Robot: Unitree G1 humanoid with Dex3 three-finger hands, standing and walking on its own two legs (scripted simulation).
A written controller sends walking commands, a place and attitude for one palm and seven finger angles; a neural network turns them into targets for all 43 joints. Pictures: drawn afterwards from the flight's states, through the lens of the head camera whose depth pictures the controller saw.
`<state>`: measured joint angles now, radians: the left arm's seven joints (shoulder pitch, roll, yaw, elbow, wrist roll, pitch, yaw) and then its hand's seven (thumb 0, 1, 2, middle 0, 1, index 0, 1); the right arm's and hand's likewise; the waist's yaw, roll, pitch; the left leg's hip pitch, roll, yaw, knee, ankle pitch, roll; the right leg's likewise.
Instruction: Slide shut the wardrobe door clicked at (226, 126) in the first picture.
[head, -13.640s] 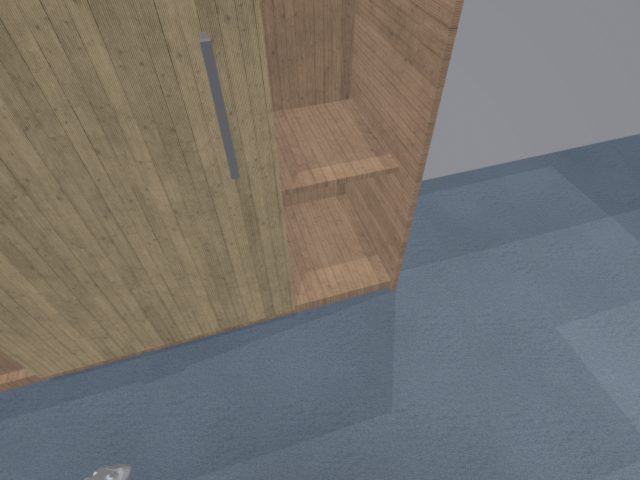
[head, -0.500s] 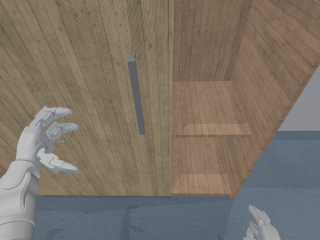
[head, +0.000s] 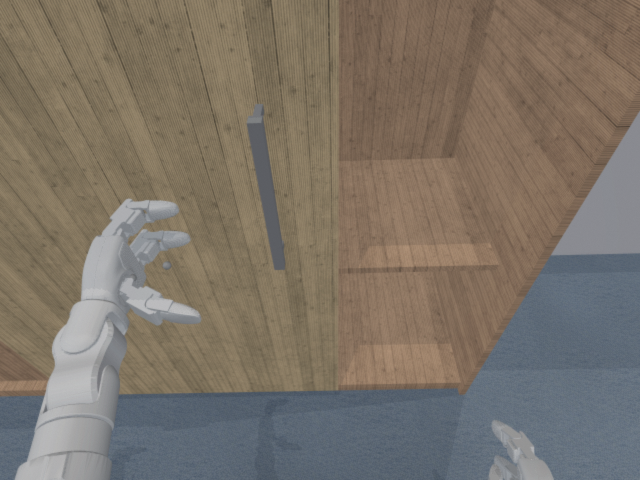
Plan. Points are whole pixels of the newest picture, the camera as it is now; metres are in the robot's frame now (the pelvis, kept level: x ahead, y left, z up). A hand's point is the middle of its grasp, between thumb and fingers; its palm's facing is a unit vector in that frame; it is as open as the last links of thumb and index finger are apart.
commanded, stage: move the hooked fingers beside the handle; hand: left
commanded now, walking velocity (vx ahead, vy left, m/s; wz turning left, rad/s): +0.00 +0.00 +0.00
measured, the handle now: (270, 197) +0.49 +0.10 +0.10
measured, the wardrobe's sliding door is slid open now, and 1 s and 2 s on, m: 0.38 0.38 0.38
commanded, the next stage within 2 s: feel for the door with the fingertips in 1.58 s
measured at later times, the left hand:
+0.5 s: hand (206, 238) +0.39 +0.17 +0.12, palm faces +0.04 -1.00 -0.02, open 14.0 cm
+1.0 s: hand (228, 217) +0.43 +0.15 +0.11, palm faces +0.06 -1.00 -0.02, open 14.0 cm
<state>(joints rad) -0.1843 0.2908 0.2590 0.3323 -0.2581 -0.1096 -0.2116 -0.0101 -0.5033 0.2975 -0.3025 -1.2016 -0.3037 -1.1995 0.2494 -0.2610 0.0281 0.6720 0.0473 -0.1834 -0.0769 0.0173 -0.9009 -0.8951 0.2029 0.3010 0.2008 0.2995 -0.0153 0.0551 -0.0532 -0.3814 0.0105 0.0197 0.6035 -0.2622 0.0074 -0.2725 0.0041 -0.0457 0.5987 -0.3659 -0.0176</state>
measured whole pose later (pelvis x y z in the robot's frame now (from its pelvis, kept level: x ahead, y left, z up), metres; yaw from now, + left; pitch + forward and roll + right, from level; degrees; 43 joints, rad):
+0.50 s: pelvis -0.01 +0.00 +0.00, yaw +0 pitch +4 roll +0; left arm -0.42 0.27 0.21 0.58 -0.21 -0.17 -0.13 -0.01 -0.50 0.30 -0.30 -1.20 -0.30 -1.20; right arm 0.27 -0.27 0.02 0.69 0.04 -0.11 -0.05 0.02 -0.90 -0.90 0.20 0.30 0.20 0.30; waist -0.04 0.05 -0.05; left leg -0.43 0.02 0.02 0.63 -0.26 0.01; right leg -0.33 0.01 -0.04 0.63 -0.37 -0.02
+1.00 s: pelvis +0.00 +0.00 -0.01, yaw -2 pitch +7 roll +0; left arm -0.55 0.26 0.23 0.74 -0.16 -0.23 -0.05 -0.01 -0.50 0.30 -0.30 -1.20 -0.30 -1.20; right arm 0.32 -0.26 0.00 0.68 0.03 -0.04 -0.02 0.01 -0.90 -0.89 0.20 0.30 0.20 0.30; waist -0.07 0.04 -0.06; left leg -0.48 0.03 0.04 0.65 -0.29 0.01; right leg -0.38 0.02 -0.02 0.64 -0.38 -0.02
